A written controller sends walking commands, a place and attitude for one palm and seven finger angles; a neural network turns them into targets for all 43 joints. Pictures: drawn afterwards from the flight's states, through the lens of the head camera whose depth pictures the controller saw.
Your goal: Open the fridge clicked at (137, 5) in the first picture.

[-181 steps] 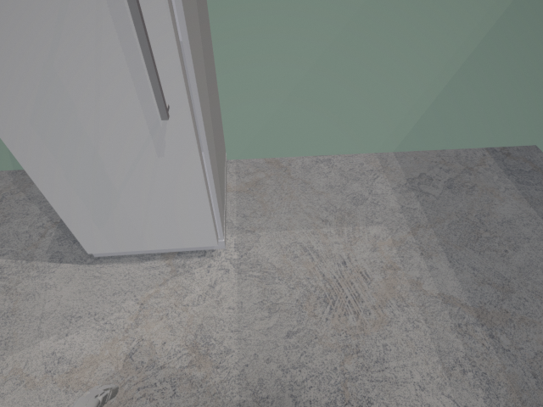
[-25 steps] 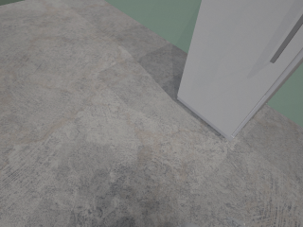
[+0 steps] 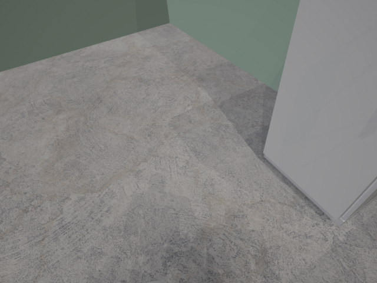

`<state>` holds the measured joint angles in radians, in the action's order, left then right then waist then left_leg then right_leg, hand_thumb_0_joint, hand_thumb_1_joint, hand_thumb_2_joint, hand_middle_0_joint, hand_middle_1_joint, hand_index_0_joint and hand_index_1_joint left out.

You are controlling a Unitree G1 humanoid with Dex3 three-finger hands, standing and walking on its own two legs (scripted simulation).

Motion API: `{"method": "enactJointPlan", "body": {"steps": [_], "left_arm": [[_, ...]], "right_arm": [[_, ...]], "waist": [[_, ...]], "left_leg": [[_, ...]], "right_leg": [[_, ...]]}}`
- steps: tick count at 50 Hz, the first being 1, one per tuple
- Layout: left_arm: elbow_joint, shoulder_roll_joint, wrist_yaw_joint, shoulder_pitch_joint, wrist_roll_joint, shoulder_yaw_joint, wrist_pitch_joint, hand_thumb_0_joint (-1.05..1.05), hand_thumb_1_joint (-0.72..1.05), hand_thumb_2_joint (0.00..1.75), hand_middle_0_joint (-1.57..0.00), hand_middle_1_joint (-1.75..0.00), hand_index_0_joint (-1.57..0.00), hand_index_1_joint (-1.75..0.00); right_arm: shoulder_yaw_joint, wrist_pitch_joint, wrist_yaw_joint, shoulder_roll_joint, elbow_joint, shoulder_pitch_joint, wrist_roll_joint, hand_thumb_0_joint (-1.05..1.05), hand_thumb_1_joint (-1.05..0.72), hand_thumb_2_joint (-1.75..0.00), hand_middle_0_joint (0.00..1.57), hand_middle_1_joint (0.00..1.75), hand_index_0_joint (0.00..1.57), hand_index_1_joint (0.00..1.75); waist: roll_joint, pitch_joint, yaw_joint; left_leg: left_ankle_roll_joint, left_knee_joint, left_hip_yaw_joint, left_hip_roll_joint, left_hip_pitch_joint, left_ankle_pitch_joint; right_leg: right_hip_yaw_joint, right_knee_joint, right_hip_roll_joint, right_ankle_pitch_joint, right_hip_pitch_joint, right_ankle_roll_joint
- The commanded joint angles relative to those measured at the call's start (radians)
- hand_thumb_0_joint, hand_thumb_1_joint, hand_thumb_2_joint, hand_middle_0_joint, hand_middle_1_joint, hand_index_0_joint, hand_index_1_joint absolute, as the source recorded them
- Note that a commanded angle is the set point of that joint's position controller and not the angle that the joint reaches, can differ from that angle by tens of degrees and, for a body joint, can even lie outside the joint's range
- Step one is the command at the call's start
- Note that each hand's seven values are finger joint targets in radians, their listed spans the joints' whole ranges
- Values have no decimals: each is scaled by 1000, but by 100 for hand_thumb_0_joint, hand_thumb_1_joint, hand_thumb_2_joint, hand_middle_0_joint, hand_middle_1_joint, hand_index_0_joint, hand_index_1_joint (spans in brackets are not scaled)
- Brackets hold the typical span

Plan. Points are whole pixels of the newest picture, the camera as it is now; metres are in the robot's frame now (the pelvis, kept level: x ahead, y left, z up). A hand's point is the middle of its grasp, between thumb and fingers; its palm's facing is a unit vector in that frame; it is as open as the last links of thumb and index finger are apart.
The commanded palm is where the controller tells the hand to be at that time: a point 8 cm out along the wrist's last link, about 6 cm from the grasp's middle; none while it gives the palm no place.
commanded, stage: walk to a spot facing it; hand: right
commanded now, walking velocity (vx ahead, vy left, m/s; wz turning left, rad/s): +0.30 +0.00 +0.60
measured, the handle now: out of the picture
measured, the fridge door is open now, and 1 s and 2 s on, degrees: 0 0 0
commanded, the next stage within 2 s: turn to face it in 0.62 s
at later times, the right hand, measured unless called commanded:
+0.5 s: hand (224, 209) +0.38 -0.08 -0.20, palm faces -0.31 +0.94 -0.15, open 7.4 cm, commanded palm none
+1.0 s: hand (236, 184) +0.47 -0.13 -0.20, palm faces -0.30 +0.94 -0.17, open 7.4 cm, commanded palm none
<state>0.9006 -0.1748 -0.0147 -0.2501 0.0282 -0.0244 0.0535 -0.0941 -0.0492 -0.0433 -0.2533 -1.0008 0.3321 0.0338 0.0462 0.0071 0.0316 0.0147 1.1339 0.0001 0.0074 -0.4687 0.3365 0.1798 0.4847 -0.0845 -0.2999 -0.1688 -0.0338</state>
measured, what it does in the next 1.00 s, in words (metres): walks ahead, turning left: left foot, then right foot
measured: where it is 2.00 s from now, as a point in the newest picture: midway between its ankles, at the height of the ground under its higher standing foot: (194, 273)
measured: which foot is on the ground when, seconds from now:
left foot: up 0.00-0.42, down 0.44-0.92, up 0.94-1.00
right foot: down 0.00-0.44, up 0.46-0.88, down 0.90-1.00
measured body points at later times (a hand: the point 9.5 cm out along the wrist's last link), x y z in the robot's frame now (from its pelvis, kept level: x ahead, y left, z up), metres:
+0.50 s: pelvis +0.19 +0.05 -0.04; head +0.25 +0.05 +0.41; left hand +0.02 +0.22 -0.17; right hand +0.39 -0.13 -0.18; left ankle +0.25 +0.12 -0.74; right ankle +0.04 -0.10 -0.65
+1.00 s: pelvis +0.39 +0.04 -0.01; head +0.41 +0.01 +0.43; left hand +0.41 +0.29 -0.14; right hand +0.48 -0.18 -0.19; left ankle +0.26 +0.13 -0.70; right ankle +0.48 -0.01 -0.74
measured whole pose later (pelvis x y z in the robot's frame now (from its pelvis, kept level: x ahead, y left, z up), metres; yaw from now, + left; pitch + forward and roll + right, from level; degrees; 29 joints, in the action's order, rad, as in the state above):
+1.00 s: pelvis +0.39 +0.04 -0.01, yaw +24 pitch -2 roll +2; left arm 0.97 -0.13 0.00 -0.11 0.02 0.00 0.03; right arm -0.04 0.02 0.04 -0.20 -1.04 0.29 0.01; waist 0.05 0.06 0.05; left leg 0.03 0.87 -0.01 0.01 -0.24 0.53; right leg 0.11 0.60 -0.03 -0.23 -0.35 -0.06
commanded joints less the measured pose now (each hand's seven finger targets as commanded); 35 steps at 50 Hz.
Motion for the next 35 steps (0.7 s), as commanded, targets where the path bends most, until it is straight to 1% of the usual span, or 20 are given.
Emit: {"method": "enactJointPlan", "body": {"steps": [1, 5, 10, 14, 15, 17, 18, 19, 20, 21, 22, 23, 24, 25, 26, 27, 28, 30, 32, 35], "left_arm": [[4, -135, -20, -97, -11, -33, 27, 0, 90, 90, -20, -30, -20, -30], [54, -103, -26, -179, -15, -27, 33, 0, 90, 90, -20, -30, -20, -30], [109, -90, -27, -268, -6, -26, 29, 0, 90, 90, -20, -30, -20, -30], [149, -96, -26, -329, 6, -34, 22, 0, 90, 90, -20, -30, -20, -30], [153, -101, -26, -332, 7, -35, 19, 0, 90, 90, -20, -30, -20, -30], [147, -134, -24, -296, 1, -46, 18, 0, 90, 90, -20, -30, -20, -30], [137, -156, -22, -279, -3, -52, 19, 0, 90, 90, -20, -30, -20, -30], [127, -172, -19, -262, -6, -57, 17, 0, 90, 90, -20, -30, -20, -30], [107, -184, -14, -217, -12, -57, 16, 0, 90, 90, -20, -30, -20, -30], [83, -150, 1, -210, -29, -49, 13, 0, 90, 90, -20, -30, -20, -30], [39, -76, -1, -219, -38, -38, 19, 0, 90, 90, -20, -30, -20, -30], [8, -98, -7, -118, -35, -45, 16, 0, 90, 90, -20, -30, -20, -30], [4, -106, -3, -99, -24, -53, 17, 0, 90, 90, -20, -30, -20, -30], [2, -80, -2, -105, -21, -46, 11, 0, 90, 90, -20, -30, -20, -30], [14, -89, -2, -81, -12, -47, 0, 0, 90, 90, -20, -30, -20, -30], [22, -77, -3, -75, -6, -45, -13, 0, 90, 90, -20, -30, -20, -30], [23, -66, -4, -88, -3, -43, -25, 0, 90, 90, -20, -30, -20, -30], [30, -50, -1, -135, -3, -45, -37, 0, 90, 90, -20, -30, -20, -30], [8, -57, 5, -79, -2, -43, -40, 0, 90, 90, -20, -30, -20, -30], [-34, -65, 14, 32, -3, -43, -35, 0, 90, 90, -20, -30, -20, -30]], "right_arm": [[-13, 31, -10, -12, 90, -56, 2, 0, -90, -90, 20, 30, 20, 30], [-11, 19, -6, 13, 88, -89, 3, 0, -90, -90, 20, 30, 20, 30], [2, 22, -12, 35, 123, -235, 2, 0, -90, -90, 20, 30, 20, 30], [17, 36, -15, 50, 157, -372, -2, 0, -90, -90, 20, 30, 20, 30], [21, 40, -15, 58, 161, -378, -2, 0, -90, -90, 20, 30, 20, 30], [17, 53, -11, 44, 141, -300, -3, 0, -90, -90, 20, 30, 20, 30], [10, 58, -6, 23, 121, -236, -2, 0, -90, -90, 20, 30, 20, 30], [1, 65, 0, -5, 97, -148, 0, 0, -90, -90, 20, 30, 20, 30], [-15, 77, 4, -40, 59, -7, 3, 0, -90, -90, 20, 30, 20, 30], [-35, 87, 12, -137, 27, 111, 6, 0, -90, -90, 20, 30, 20, 30], [-52, 94, 30, -231, 20, 178, -12, 0, -90, -90, 20, 30, 20, 30], [-60, 81, 43, -256, 31, 147, -35, 0, -90, -90, 20, 30, 20, 30], [-46, 79, 49, -201, 55, 58, -36, 0, -90, -90, 20, 30, 20, 30], [-37, 82, 48, -177, 78, -14, -35, 0, -90, -90, 20, 30, 20, 30], [-22, 89, 49, -139, 88, -63, -34, 0, -90, -90, 20, 30, 20, 30], [-11, 101, 51, -116, 86, -92, -29, 0, -90, -90, 20, 30, 20, 30], [-5, 109, 50, -103, 82, -96, -23, 0, -90, -90, 20, 30, 20, 30], [-7, 116, 49, -104, 83, -121, -11, 0, -90, -90, 20, 30, 20, 30], [-6, 118, 44, -95, 78, -104, -12, 0, -90, -90, 20, 30, 20, 30], [-8, 119, 42, -95, 73, -63, -15, 0, -90, -90, 20, 30, 20, 30]], "waist": [[-184, 86, -22], [-202, 95, -24], [-178, 148, -61], [-169, 179, -105], [-168, 172, -99], [-199, 109, -53], [-208, 53, -25], [-202, -4, 18], [-196, -83, 95], [-51, -185, 151], [134, -326, 134], [60, -293, 131], [-29, -146, 91], [-7, -100, 42], [-84, -40, 13], [-80, 25, -15], [-89, 44, -37], [-41, 21, -81], [18, 19, -70], [78, 22, -43]], "left_leg": [[20, 125, 15, -67, -216, -157], [30, 128, -10, -66, -285, -210], [26, -33, -75, -92, -364, -194], [-5, -283, -147, -78, -317, -130], [-19, -348, -172, -55, -270, -115], [-59, -428, -221, 10, -133, -77], [-80, -451, -225, 34, -38, -72], [-97, -490, -233, 57, 105, -74], [-114, -567, -230, 64, 334, -147], [-187, -604, -22, -107, 668, -231], [-333, -657, 544, -408, 882, -422], [-365, -762, 587, -435, 816, -396], [-307, -786, 427, -385, 656, -367], [-292, -805, 419, -377, 547, -333], [-264, -827, 347, -342, 396, -332], [-238, -851, 285, -309, 253, -384], [-224, -856, 243, -278, 174, -452], [-216, -847, 159, -227, 127, -465], [-211, -842, 155, -183, 133, -472], [-200, -817, 169, -157, 179, -486]], "right_leg": [[-122, -299, -223, 111, 61, 42], [-29, -265, -211, 358, 126, 68], [16, -253, -250, 467, 224, -7], [54, -224, -277, 575, 301, -53], [91, -197, -266, 672, 303, -50], [148, -65, -271, 985, 326, -45], [162, 26, -271, 1105, 324, -34], [175, 156, -265, 1144, 278, -14], [188, 347, -248, 1044, 172, 17], [166, 641, -198, 575, -122, 54], [65, 1001, -11, -290, -444, 114], [-95, 1064, -26, -283, -514, 85], [-141, 1025, -76, -135, -520, 70], [-154, 994, -106, -80, -517, 84], [-164, 933, -126, -49, -461, 89], [-162, 877, -132, -40, -406, 90], [-159, 837, -124, -33, -371, 95], [-143, 740, -117, -19, -344, 110], [-136, 658, -103, 30, -364, 124], [-135, 541, -86, 92, -410, 134]]}}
